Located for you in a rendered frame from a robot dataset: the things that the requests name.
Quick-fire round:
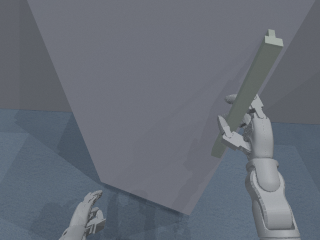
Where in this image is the robot right hand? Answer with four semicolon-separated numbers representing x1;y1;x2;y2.
217;94;274;161

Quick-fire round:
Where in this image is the handle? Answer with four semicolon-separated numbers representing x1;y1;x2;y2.
211;29;284;158

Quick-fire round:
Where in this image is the left robot forearm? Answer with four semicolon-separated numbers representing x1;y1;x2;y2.
59;225;87;240

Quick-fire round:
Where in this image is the fridge door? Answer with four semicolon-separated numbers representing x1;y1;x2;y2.
27;0;315;215

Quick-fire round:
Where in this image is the right robot forearm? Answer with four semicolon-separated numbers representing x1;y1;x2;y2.
245;157;301;240

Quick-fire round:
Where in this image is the robot left hand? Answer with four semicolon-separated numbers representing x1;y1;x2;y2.
69;190;106;236

